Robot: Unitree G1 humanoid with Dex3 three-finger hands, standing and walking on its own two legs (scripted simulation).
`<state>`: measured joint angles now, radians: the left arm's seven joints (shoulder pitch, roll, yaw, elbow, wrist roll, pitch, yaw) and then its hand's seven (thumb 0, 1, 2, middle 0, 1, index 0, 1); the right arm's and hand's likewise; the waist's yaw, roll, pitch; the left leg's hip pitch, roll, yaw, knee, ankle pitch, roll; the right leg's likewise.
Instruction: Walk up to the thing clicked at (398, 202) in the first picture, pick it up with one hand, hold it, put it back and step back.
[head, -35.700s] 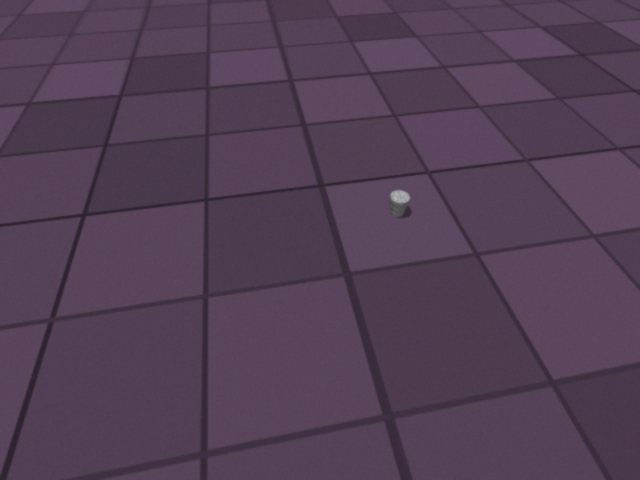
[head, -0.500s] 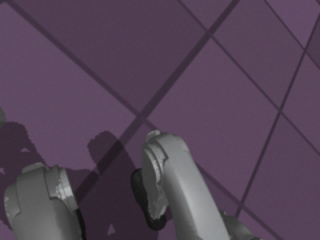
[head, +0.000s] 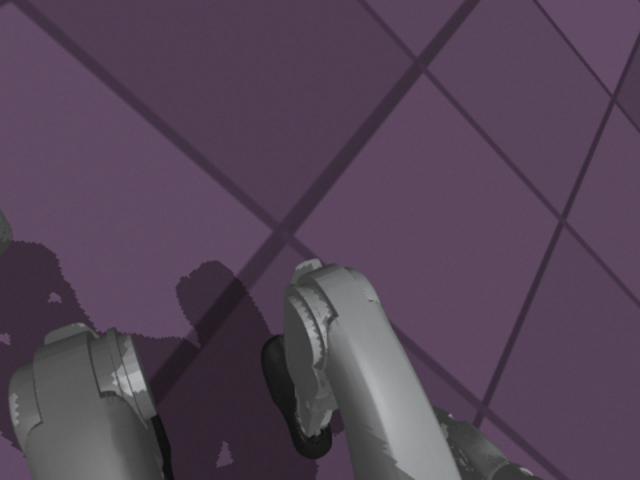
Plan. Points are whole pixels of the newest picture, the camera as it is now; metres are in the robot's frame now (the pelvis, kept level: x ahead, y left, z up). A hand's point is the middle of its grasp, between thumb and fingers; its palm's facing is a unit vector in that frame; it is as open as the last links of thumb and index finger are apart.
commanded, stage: withdraw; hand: left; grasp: from above
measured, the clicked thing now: out of the picture +0.45 +0.30 -0.26
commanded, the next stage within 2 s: home in 0.88 s
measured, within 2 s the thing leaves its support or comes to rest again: neither
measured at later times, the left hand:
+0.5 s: hand out of the picture +0.43 +0.35 -0.05, palm faces -0.45 -0.09 -0.89, open 14.2 cm
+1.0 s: hand out of the picture +0.44 +0.34 -0.13, palm faces -0.39 -0.07 -0.92, open 14.0 cm
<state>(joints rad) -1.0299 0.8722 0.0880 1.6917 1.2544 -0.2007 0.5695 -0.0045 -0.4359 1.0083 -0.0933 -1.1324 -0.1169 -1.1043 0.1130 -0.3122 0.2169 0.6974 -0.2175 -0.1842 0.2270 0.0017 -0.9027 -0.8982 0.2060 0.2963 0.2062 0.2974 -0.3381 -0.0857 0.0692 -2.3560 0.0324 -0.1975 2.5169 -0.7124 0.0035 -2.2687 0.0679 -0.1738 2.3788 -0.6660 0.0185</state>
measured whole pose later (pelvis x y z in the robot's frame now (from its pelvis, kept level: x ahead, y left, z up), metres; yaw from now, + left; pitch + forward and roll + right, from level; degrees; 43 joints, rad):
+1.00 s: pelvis -0.01 +0.00 +0.03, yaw +6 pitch +34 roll -7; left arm -1.01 0.78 0.07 1.45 1.28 -0.20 0.42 0.00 -0.51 1.00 -0.10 -1.01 -0.10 -1.01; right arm 0.19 -0.26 0.11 0.72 -0.14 -0.04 0.11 0.00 -0.91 -0.90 0.20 0.30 0.21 0.30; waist -0.28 -0.03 -0.03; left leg -2.33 0.00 -0.10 2.36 -0.63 0.01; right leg -2.25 0.03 -0.09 2.29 -0.64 0.01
